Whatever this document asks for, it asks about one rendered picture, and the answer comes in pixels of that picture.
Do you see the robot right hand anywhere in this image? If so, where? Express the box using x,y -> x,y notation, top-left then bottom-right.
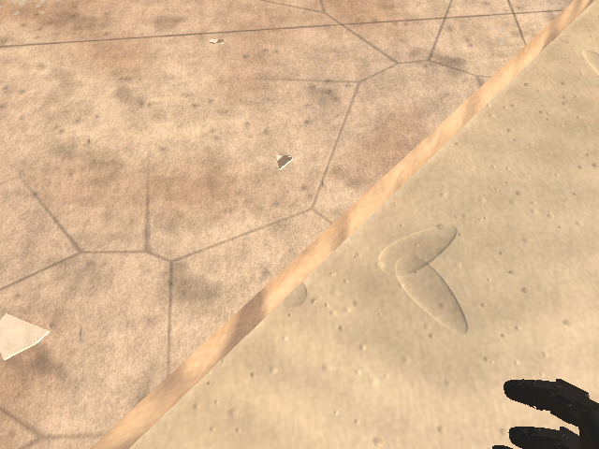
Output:
492,379 -> 599,449

